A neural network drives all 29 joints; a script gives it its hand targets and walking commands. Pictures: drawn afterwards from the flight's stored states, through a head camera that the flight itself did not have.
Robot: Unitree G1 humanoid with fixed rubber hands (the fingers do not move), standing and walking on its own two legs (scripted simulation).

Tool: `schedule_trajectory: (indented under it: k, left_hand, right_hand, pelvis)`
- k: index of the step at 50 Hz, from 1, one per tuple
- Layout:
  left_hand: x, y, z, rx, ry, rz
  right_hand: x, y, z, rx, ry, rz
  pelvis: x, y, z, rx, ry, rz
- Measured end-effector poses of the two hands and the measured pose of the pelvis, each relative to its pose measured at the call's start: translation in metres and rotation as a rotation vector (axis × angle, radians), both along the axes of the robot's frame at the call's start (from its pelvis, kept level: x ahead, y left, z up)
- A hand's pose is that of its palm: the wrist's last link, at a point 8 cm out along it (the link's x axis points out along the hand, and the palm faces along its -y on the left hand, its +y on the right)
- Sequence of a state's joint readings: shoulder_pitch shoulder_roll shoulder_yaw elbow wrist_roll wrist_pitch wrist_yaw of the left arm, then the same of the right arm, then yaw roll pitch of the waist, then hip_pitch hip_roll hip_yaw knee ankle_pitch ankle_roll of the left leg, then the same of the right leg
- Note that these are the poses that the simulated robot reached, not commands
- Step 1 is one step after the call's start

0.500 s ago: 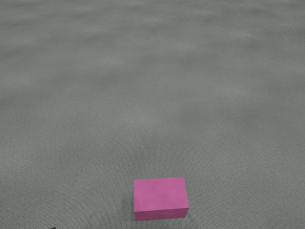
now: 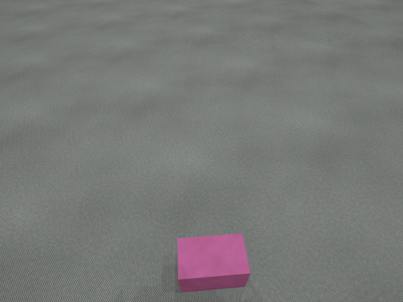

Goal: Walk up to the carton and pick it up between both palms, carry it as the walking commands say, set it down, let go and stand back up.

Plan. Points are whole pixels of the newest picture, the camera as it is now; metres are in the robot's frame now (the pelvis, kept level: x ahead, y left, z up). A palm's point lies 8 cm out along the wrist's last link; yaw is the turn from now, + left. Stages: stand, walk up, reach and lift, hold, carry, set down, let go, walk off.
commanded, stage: walk up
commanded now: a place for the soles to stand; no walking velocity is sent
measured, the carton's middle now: (211, 262) +0.45 -0.03 -0.68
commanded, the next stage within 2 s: reach and lift in 0.34 s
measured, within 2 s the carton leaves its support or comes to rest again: neither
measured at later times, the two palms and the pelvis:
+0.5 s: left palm out of the picture +0.13 +0.30 -0.11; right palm out of the picture +0.12 -0.29 -0.10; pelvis -0.01 +0.01 -0.01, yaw +1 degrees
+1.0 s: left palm (95, 289) +0.21 +0.26 -0.15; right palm (329, 271) +0.24 -0.29 -0.15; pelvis -0.07 -0.01 -0.06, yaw +2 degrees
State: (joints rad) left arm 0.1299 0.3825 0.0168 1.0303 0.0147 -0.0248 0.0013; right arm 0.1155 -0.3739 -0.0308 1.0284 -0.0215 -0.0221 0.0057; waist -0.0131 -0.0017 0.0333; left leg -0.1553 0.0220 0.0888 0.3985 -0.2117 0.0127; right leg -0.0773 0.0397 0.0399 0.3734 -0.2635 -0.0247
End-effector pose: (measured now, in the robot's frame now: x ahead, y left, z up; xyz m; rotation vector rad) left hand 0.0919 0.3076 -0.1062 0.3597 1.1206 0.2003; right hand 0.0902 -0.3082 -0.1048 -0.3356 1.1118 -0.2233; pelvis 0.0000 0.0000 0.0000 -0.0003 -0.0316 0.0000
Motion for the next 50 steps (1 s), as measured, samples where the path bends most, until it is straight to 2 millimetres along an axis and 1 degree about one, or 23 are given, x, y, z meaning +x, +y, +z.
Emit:
schedule_trajectory:
  k: [5, 10, 15, 20, 22, 24, 26, 29, 31, 34, 37, 41, 45, 47, 50]
  left_hand:
    - [0.003, 0.000, -0.001, -0.007, 0.000, -0.011]
    - [0.004, 0.001, -0.003, -0.012, 0.008, -0.015]
    - [0.005, 0.002, -0.005, -0.013, 0.015, -0.014]
    - [0.006, 0.002, -0.006, -0.018, 0.013, -0.005]
    - [0.019, -0.001, -0.003, -0.047, -0.039, 0.020]
    - [0.035, -0.009, -0.001, -0.080, -0.090, 0.026]
    - [0.047, -0.016, -0.003, -0.114, -0.114, 0.038]
    - [0.055, -0.025, -0.009, -0.137, -0.102, 0.039]
    - [0.056, -0.028, -0.014, -0.137, -0.088, 0.037]
    - [0.057, -0.028, -0.022, -0.127, -0.084, 0.043]
    - [0.064, -0.027, -0.028, -0.118, -0.108, 0.047]
    - [0.087, -0.030, -0.035, -0.111, -0.159, 0.030]
    - [0.112, -0.036, -0.035, -0.102, -0.234, 0.033]
    - [0.117, -0.039, -0.037, -0.101, -0.239, 0.040]
    - [0.121, -0.045, -0.045, -0.109, -0.223, 0.047]
  right_hand:
    - [-0.015, 0.000, -0.001, -0.003, 0.027, -0.020]
    - [-0.022, 0.000, 0.000, -0.010, 0.046, -0.027]
    - [-0.020, -0.001, 0.001, -0.015, 0.046, -0.028]
    - [-0.012, 0.000, 0.003, -0.013, 0.029, -0.029]
    - [0.002, 0.006, 0.005, 0.007, 0.000, -0.003]
    - [0.021, 0.017, 0.005, 0.025, -0.004, 0.068]
    - [0.039, 0.027, 0.005, 0.041, -0.008, 0.111]
    - [0.065, 0.038, 0.007, 0.053, -0.057, 0.124]
    - [0.076, 0.041, 0.004, 0.057, -0.062, 0.130]
    - [0.083, 0.041, -0.009, 0.062, -0.038, 0.126]
    - [0.090, 0.038, -0.021, 0.073, -0.052, 0.111]
    - [0.111, 0.032, -0.029, 0.087, -0.139, 0.088]
    - [0.132, 0.025, -0.037, 0.103, -0.185, 0.100]
    - [0.139, 0.021, -0.041, 0.117, -0.194, 0.101]
    - [0.150, 0.019, -0.047, 0.140, -0.204, 0.100]
  pelvis:
    - [-0.002, 0.002, 0.000, -0.001, 0.000, -0.005]
    - [-0.001, 0.004, 0.001, 0.000, 0.003, -0.008]
    - [0.000, 0.005, 0.001, 0.000, 0.004, -0.010]
    - [0.001, 0.005, 0.000, 0.000, 0.010, -0.011]
    - [-0.003, 0.005, -0.004, 0.002, 0.030, 0.004]
    - [-0.009, 0.006, -0.007, 0.003, 0.038, 0.011]
    - [-0.014, 0.006, -0.010, 0.002, 0.054, 0.011]
    - [-0.018, 0.008, -0.012, -0.006, 0.086, 0.013]
    - [-0.020, 0.009, -0.015, -0.009, 0.110, 0.015]
    - [-0.023, 0.010, -0.021, -0.011, 0.153, 0.024]
    - [-0.028, 0.009, -0.029, -0.008, 0.198, 0.033]
    - [-0.039, 0.007, -0.043, 0.000, 0.254, 0.036]
    - [-0.053, 0.002, -0.055, 0.010, 0.294, 0.036]
    - [-0.061, -0.001, -0.059, 0.013, 0.306, 0.037]
    - [-0.072, -0.007, -0.065, 0.017, 0.317, 0.031]
